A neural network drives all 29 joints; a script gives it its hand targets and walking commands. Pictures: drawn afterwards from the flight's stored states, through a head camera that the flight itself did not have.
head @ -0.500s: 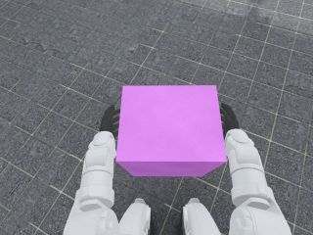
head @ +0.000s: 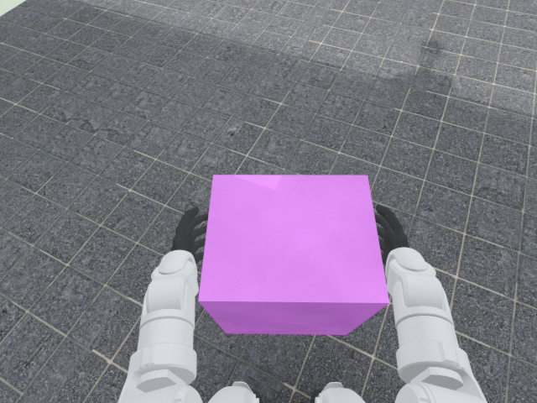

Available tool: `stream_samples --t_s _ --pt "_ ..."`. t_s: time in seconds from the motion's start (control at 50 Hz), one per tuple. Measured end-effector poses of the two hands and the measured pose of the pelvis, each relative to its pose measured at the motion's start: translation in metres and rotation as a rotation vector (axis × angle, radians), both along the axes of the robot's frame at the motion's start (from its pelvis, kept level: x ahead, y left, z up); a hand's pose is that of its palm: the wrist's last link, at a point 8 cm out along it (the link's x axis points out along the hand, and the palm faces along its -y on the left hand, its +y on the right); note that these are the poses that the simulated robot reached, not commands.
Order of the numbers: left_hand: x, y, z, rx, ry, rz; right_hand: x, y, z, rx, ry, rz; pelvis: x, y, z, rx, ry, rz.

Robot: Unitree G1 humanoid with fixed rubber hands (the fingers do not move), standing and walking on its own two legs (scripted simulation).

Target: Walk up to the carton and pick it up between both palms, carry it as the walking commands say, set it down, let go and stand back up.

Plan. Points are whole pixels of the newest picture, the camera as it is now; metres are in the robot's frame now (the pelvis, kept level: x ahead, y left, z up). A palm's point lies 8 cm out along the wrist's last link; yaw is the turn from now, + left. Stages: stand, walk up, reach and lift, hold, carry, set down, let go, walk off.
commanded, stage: reach and lift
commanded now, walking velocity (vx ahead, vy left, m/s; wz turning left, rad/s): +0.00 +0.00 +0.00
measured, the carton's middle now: (287, 264) +0.34 +0.01 -0.08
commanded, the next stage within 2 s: hold in 1.64 s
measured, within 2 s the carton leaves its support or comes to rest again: neither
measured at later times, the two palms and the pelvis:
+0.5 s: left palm (170, 251) +0.30 +0.17 +0.05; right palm (411, 246) +0.32 -0.16 +0.04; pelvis +0.01 +0.00 +0.02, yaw +0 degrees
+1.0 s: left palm (166, 251) +0.29 +0.17 +0.07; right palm (423, 251) +0.30 -0.17 +0.07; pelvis +0.02 +0.00 +0.03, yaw +0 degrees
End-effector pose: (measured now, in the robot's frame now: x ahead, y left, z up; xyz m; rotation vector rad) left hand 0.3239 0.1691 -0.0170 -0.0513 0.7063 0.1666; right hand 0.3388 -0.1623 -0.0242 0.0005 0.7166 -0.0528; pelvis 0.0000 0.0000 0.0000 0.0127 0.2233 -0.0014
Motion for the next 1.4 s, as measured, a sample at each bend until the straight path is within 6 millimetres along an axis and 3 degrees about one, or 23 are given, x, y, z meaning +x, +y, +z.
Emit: stream_samples --t_s 0.32,0.72,1.4 --pt "-0.014 0.001 0.044 0.003 -0.033 -0.005 -0.012 0.001 0.046 0.003 -0.033 0.0 0.006 0.0 0.018 -0.002 -0.162 -0.007" --pt "-0.027 0.0 0.084 -0.006 -0.067 -0.013 -0.028 0.0 0.091 0.011 -0.067 -0.024 0.015 0.0 0.028 -0.008 -0.31 0.001" --pt "-0.033 -0.006 0.082 0.003 -0.046 -0.06 -0.047 -0.006 0.091 -0.022 -0.048 -0.054 0.021 0.0 0.029 -0.011 -0.355 0.006"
